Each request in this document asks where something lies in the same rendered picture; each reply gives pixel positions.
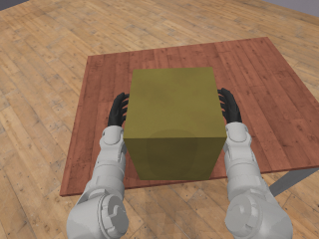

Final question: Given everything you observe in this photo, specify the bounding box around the left robot upper arm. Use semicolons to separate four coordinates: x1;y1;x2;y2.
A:
67;193;130;239

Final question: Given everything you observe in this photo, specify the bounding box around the carton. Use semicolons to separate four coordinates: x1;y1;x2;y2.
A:
123;67;227;180

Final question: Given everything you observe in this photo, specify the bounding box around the table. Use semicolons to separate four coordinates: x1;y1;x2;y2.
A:
59;37;319;197

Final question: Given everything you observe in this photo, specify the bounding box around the left robot forearm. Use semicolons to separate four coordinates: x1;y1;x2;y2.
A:
66;125;128;237

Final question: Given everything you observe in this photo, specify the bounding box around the robot right hand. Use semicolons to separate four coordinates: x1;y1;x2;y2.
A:
217;88;242;123

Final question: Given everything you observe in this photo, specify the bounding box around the right robot upper arm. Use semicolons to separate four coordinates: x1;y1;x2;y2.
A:
224;193;293;239

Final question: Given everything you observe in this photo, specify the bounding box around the robot left hand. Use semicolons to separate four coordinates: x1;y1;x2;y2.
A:
108;92;130;127

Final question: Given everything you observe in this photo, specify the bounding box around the right robot forearm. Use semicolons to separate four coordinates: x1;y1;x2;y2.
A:
223;121;282;209

